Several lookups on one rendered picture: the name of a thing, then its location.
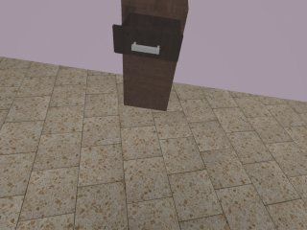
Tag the handle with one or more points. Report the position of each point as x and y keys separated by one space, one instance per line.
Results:
x=145 y=49

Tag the cabinet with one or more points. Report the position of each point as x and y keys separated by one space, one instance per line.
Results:
x=147 y=82

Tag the drawer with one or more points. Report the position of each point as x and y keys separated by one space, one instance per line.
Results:
x=148 y=30

